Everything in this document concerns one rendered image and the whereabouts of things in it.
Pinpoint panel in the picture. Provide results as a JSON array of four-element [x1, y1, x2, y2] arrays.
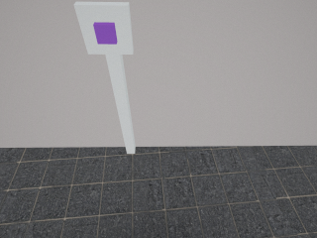
[[73, 1, 136, 154]]

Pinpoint button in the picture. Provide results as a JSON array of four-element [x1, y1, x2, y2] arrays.
[[93, 22, 118, 45]]

